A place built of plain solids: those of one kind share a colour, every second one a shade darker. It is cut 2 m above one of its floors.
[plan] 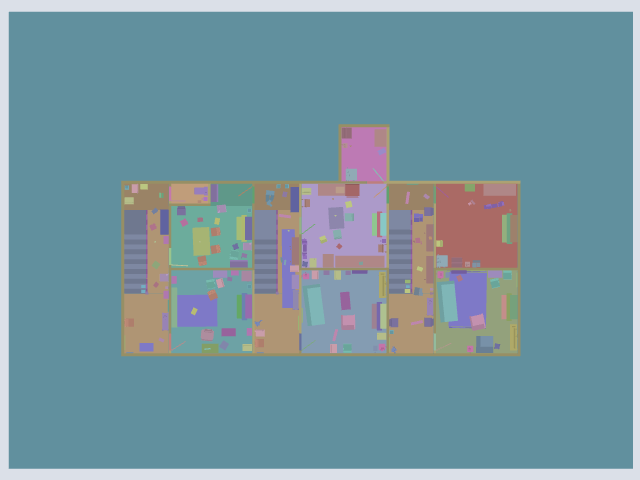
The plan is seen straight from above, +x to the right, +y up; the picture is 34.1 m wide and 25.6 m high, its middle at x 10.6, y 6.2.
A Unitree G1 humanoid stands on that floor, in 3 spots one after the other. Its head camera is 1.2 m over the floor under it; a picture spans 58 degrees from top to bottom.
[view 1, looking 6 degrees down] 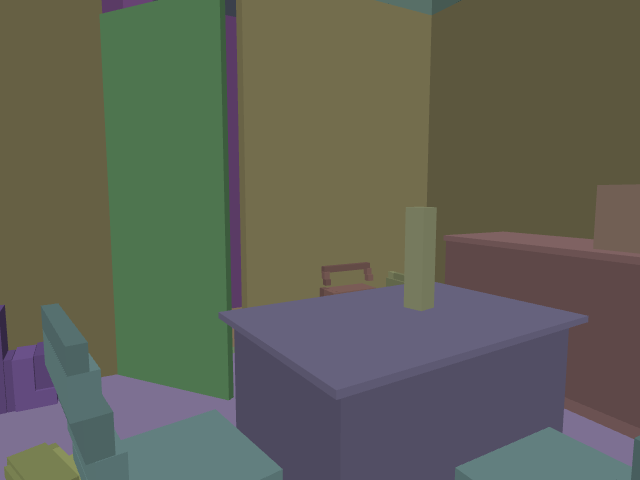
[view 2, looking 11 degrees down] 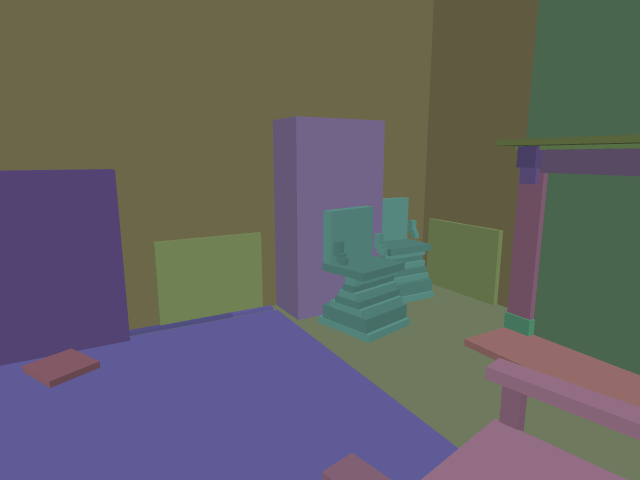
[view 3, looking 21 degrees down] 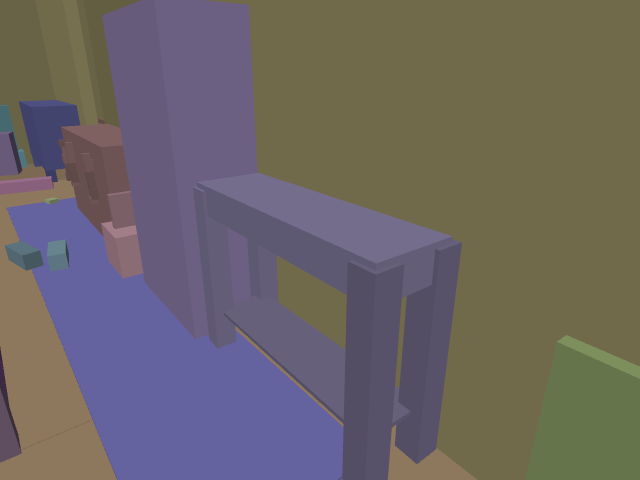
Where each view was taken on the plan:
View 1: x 12.72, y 6.33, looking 151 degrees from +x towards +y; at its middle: wall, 3.57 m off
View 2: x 18.18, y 1.48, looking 60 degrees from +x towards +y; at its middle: flat_shelf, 3.19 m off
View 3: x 8.47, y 1.82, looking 52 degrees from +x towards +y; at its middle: console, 1.19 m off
